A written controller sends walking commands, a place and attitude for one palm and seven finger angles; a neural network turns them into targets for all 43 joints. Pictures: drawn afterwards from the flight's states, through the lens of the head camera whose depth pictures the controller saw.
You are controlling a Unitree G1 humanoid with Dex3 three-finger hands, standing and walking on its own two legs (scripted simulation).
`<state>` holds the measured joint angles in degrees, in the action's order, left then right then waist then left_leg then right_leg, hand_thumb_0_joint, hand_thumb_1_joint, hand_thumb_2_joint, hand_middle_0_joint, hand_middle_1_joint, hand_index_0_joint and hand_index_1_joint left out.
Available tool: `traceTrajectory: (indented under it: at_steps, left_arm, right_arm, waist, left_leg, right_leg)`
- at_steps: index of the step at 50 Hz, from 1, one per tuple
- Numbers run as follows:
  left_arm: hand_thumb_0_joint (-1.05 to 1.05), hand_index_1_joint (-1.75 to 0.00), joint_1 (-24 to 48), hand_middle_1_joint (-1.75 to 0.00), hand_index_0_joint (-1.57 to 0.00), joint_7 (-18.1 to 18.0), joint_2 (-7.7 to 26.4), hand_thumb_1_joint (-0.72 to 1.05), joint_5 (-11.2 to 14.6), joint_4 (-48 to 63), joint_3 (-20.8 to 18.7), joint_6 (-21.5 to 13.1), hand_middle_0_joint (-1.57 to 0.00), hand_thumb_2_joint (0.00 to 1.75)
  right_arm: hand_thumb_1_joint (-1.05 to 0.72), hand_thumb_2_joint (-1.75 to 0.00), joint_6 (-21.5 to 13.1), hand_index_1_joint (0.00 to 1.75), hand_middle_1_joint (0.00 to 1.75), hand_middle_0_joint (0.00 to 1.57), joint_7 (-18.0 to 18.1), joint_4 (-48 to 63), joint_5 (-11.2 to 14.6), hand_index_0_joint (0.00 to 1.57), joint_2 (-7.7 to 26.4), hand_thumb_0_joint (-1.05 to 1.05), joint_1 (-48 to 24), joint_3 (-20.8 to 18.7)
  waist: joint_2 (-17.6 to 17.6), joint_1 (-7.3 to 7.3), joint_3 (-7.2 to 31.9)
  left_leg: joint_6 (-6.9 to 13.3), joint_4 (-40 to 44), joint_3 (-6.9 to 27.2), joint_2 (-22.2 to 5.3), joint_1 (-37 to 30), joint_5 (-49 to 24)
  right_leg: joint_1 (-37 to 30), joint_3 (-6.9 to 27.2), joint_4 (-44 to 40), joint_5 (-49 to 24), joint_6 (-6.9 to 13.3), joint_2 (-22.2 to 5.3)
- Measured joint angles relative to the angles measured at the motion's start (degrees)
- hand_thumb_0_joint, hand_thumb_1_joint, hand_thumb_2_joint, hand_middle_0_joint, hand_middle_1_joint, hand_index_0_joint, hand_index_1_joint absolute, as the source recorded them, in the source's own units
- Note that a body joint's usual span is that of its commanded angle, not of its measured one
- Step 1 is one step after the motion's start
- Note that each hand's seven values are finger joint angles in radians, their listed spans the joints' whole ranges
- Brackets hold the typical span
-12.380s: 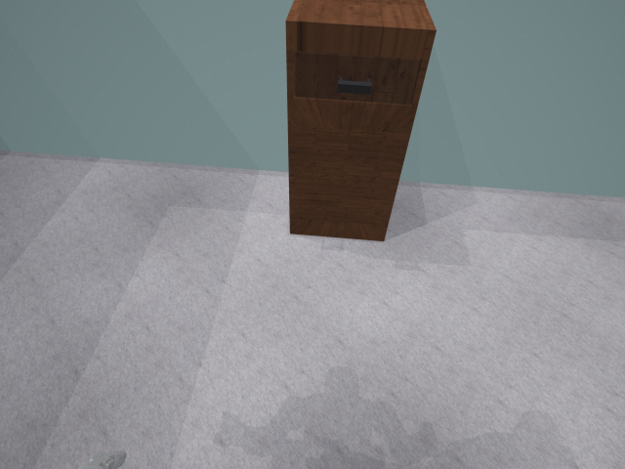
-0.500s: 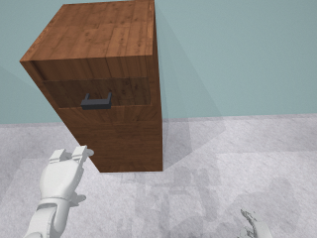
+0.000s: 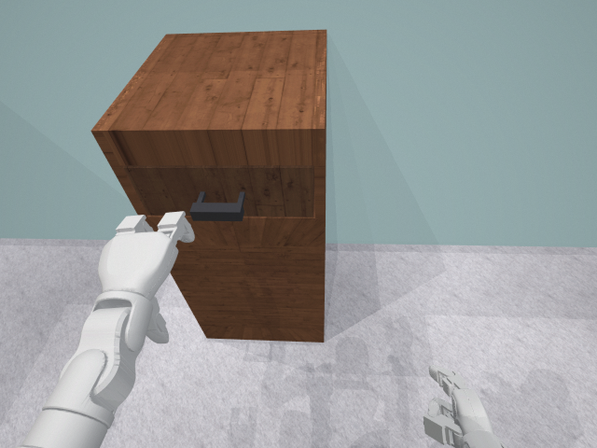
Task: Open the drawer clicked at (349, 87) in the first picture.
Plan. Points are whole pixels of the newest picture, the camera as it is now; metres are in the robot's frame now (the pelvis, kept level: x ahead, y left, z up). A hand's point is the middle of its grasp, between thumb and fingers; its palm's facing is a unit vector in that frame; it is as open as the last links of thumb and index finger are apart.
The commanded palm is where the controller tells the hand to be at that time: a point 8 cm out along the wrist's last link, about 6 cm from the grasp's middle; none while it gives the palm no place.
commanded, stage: raise the hand with hooked fingers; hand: left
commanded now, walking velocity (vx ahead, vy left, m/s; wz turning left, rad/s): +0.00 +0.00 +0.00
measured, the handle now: (219, 204) +0.55 +0.25 -0.04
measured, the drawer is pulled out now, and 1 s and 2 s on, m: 0.00 0.00 0.00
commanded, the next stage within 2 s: move the hooked fingers above the handle in 0.46 s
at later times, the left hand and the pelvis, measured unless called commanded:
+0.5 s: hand (176, 274) +0.30 +0.21 +0.08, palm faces +0.08 -0.07 -0.99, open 13.8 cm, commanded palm +0.28 +0.22 +0.13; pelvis +0.00 -0.02 +0.00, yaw +0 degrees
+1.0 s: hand (189, 246) +0.36 +0.22 +0.06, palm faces -0.01 -0.03 -1.00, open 13.8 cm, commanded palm +0.35 +0.23 +0.12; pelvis -0.01 -0.02 +0.00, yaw +0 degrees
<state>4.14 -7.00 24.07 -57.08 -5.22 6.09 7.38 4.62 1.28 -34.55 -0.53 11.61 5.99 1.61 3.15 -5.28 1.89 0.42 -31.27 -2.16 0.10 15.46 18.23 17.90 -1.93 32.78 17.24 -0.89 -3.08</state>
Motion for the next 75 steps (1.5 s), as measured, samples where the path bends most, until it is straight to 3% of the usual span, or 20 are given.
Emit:
traceTrajectory:
  at_steps: [7, 14, 21, 27, 32, 36, 46, 64, 75]
  left_arm:
    - [0.00, -1.19, 3.51, -1.20, -0.32, 1.84, 1.38, -0.49, 0.94, -1.00, -1.02, -1.92, -0.32, 0.31]
    - [0.00, -1.20, 1.18, -1.20, -0.32, 3.53, 0.74, -0.49, 2.38, -0.92, -1.94, -3.50, -0.31, 0.30]
    - [0.00, -1.20, -0.48, -1.20, -0.32, -0.02, 0.37, -0.49, 1.36, -0.16, -1.92, -7.05, -0.32, 0.30]
    - [0.00, -1.20, 0.85, -1.20, -0.32, -2.51, 0.12, -0.49, 1.33, -2.04, -2.18, -4.89, -0.32, 0.30]
    - [0.00, -1.20, 2.59, -1.20, -0.32, -1.08, -0.15, -0.49, 1.74, -4.75, -0.89, -2.68, -0.32, 0.30]
    - [0.00, -1.20, 6.10, -1.20, -0.32, 0.40, 0.36, -0.49, 1.16, -9.55, -0.06, -3.90, -0.32, 0.30]
    - [0.00, -1.20, 16.32, -1.20, -0.32, -1.30, 1.38, -0.49, -0.52, -20.46, -0.90, -8.96, -0.32, 0.30]
    - [0.00, -1.20, 23.71, -1.20, -0.32, -5.30, 1.78, -0.49, -2.55, -32.19, -3.67, -10.95, -0.32, 0.30]
    - [0.00, -1.20, 30.72, -1.20, -0.32, -7.05, 2.02, -0.49, -3.56, -41.02, -3.40, -9.73, -0.32, 0.30]
  right_arm:
    - [-0.90, -0.90, 0.21, 0.30, 0.30, 0.20, -0.03, -1.47, 0.23, 0.20, 1.19, 0.01, 1.24, -0.57]
    - [-0.90, -0.90, 0.64, 0.30, 0.30, 0.20, -0.38, -1.71, 0.32, 0.20, 2.87, 0.01, 2.65, -1.73]
    - [-0.91, -0.90, -0.18, 0.30, 0.30, 0.20, -0.04, -2.45, 0.26, 0.20, 3.66, 0.01, 3.09, -2.99]
    - [-0.91, -0.90, -0.47, 0.30, 0.30, 0.20, 0.07, -3.06, 0.88, 0.20, 3.54, 0.01, 2.15, -3.28]
    - [-0.91, -0.90, -0.50, 0.30, 0.30, 0.20, 0.58, -2.88, 1.25, 0.20, 3.27, 0.01, 1.20, -2.54]
    - [-0.91, -0.90, -0.96, 0.30, 0.30, 0.20, 1.36, -2.94, 1.21, 0.20, 2.81, 0.01, 0.64, -1.80]
    - [-0.91, -0.90, -2.18, 0.30, 0.30, 0.20, 1.99, -3.70, 1.07, 0.20, 2.60, 0.01, 3.21, -2.80]
    - [-0.91, -0.90, -0.54, 0.30, 0.30, 0.20, 0.76, -5.38, 1.11, 0.20, 3.18, 0.01, 10.19, -5.08]
    - [-0.91, -0.90, -0.30, 0.30, 0.30, 0.20, -0.10, -5.31, 0.97, 0.20, 2.82, 0.00, 10.68, -5.08]
  waist:
    - [0.83, -0.18, -0.62]
    - [1.26, 0.48, -0.54]
    - [0.66, 0.45, -0.89]
    - [1.02, 0.44, -0.37]
    - [1.33, 0.57, -0.19]
    - [0.74, 0.76, -0.50]
    - [-0.36, 2.11, -0.21]
    - [-0.86, 5.35, 1.78]
    - [-0.71, 6.67, 3.20]
  left_leg:
    - [-0.35, 2.11, 0.71, -0.19, -1.18, -1.12]
    - [-0.76, 3.66, 0.36, -0.65, -1.48, -1.88]
    - [-1.40, 3.60, 0.61, -1.15, -1.08, -2.11]
    - [-1.75, 3.86, 0.71, -1.40, -1.06, -2.50]
    - [-1.80, 4.30, 0.77, -1.39, -1.34, -2.93]
    - [-1.81, 3.86, 1.02, -1.43, -0.69, -3.02]
    - [-1.70, 0.92, 1.38, -1.29, 3.54, -2.12]
    - [-0.30, -2.80, -0.48, -0.86, 9.67, 0.09]
    - [-0.06, -4.53, -0.55, -0.92, 12.91, 0.80]
  right_leg:
    - [-1.48, -0.77, -2.22, -0.93, 0.29, 0.25]
    - [-1.18, -0.45, -2.93, -1.38, 0.71, 0.76]
    - [-0.56, -0.69, -2.33, -1.23, 1.40, 1.24]
    - [-0.33, -0.80, -2.14, -1.34, 1.77, 1.50]
    - [-0.44, -0.84, -2.14, -1.48, 1.86, 1.50]
    - [0.11, -1.08, -1.73, -1.51, 1.98, 1.51]
    - [3.66, -1.34, 0.03, -1.16, 1.82, 1.30]
    - [9.88, 0.66, 2.44, -0.39, 0.49, 0.86]
    - [12.83, 0.79, 3.44, -0.14, 0.25, 0.89]
